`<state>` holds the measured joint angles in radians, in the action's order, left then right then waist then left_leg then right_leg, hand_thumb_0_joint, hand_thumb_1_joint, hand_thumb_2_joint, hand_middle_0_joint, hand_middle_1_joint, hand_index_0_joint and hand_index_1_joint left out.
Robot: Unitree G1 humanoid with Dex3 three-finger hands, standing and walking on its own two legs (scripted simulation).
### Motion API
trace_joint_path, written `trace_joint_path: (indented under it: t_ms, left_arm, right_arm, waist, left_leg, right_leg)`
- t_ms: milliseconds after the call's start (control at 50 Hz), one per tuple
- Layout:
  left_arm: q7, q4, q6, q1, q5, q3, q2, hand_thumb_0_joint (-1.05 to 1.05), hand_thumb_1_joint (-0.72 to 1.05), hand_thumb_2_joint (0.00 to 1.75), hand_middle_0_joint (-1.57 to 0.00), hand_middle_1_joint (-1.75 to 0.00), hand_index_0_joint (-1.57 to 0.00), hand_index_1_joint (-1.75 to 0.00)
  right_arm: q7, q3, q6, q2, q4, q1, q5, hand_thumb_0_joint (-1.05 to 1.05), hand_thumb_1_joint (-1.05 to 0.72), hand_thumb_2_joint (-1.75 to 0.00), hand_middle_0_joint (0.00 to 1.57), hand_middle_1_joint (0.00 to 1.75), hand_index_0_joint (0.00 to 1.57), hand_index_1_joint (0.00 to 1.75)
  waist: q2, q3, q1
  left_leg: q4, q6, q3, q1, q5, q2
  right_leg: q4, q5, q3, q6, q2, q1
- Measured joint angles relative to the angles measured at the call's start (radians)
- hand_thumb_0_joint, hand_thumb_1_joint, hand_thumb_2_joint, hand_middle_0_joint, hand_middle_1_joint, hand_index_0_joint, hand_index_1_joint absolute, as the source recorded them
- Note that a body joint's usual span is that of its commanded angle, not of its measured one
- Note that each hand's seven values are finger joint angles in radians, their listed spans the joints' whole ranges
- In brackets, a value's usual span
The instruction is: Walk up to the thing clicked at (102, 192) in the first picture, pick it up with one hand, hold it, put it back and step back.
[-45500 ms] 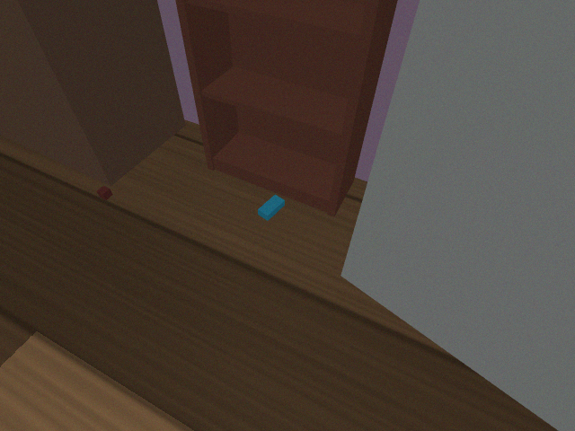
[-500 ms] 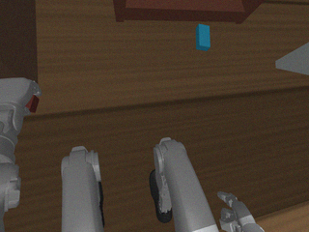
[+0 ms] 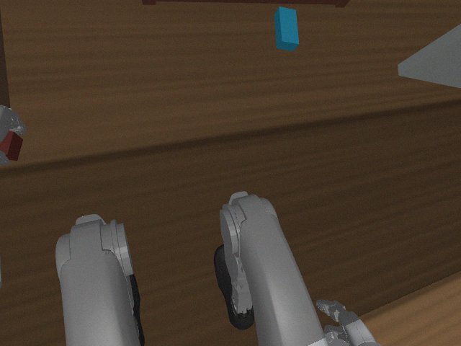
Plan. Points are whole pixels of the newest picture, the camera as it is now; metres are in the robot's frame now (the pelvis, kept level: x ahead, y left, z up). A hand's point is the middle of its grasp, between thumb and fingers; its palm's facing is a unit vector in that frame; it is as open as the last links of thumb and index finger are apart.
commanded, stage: crouch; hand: left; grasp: from above
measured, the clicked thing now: (1, 144) +0.47 +0.33 -0.20
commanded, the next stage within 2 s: lower in 0.20 s
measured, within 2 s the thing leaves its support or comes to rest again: rests again in 1.48 s
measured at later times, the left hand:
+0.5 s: hand (2, 155) +0.45 +0.33 -0.21, palm faces -0.50 -0.07 -0.87, open 6.6 cm
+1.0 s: hand (19, 160) +0.45 +0.32 -0.26, palm faces -0.48 -0.09 -0.87, open 6.6 cm
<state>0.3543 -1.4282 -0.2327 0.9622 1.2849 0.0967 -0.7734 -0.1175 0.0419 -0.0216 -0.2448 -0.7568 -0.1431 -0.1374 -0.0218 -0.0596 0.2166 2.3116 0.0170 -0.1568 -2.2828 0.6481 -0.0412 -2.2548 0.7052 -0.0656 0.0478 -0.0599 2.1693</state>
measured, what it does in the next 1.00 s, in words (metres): stands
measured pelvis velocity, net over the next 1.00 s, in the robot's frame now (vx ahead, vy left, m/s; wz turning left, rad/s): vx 0.01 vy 0.00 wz -0.06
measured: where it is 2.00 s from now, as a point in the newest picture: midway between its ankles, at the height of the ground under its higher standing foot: (185, 312)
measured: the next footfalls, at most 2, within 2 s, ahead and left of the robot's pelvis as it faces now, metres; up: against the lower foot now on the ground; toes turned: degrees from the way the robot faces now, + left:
none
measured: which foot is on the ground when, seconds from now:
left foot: down 0.00-1.00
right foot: down 0.00-1.00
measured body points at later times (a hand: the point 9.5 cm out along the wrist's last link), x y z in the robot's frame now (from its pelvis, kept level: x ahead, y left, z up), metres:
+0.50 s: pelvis +0.00 +0.00 -0.03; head +0.25 +0.09 +0.34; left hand +0.47 +0.33 -0.16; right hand +0.07 -0.27 -0.13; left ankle +0.08 +0.13 -0.32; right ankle +0.09 -0.13 -0.32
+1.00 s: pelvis +0.01 +0.00 -0.05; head +0.27 +0.09 +0.30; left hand +0.47 +0.32 -0.21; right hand +0.06 -0.27 -0.14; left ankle +0.08 +0.13 -0.32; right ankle +0.09 -0.13 -0.32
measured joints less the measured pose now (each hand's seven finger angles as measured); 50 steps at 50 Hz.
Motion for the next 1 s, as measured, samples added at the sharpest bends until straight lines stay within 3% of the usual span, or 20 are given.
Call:
trace_joint_path:
  t_ms: [520, 780, 1000]
  left_arm:
    - [0.01, -0.067, -0.035, 0.018, 0.004, 0.004, -0.08, 0.07, 0.5, 0.0, -1.14, -0.1, -1.1, -0.05]
    - [0.088, -0.094, -0.059, 0.004, 0.051, 0.05, -0.117, 0.07, 0.5, 0.0, -1.14, -0.09, -1.1, -0.04]
    - [0.113, -0.142, -0.032, 0.009, 0.023, 0.054, -0.14, 0.06, 0.51, 0.0, -1.14, -0.09, -1.09, -0.05]
  right_arm:
    - [-0.006, 0.07, -0.004, -0.015, 0.02, 0.039, -0.023, 0.0, -0.91, -0.9, 0.2, 0.3, 0.2, 0.3]
    - [-0.018, 0.098, -0.02, -0.02, 0.019, 0.049, -0.054, 0.0, -0.91, -0.9, 0.2, 0.3, 0.2, 0.3]
    - [-0.029, 0.124, -0.049, -0.021, 0.021, 0.063, -0.073, 0.0, -0.9, -0.9, 0.2, 0.3, 0.2, 0.3]
  waist:
    - [-0.033, 0.057, 0.025]
    - [-0.062, 0.092, 0.047]
    - [-0.069, 0.122, 0.06]
  left_leg:
    - [0.101, 0.009, -0.041, -0.059, 0.011, 0.006]
    - [0.162, 0.019, -0.067, -0.087, 0.024, 0.01]
    - [0.187, 0.022, -0.081, -0.095, 0.034, 0.004]
  right_leg:
    - [-0.082, 0.005, -0.028, 0.005, -0.011, 0.049]
    - [-0.132, 0.012, -0.045, 0.003, -0.018, 0.073]
    - [-0.148, 0.01, -0.053, 0.007, -0.029, 0.085]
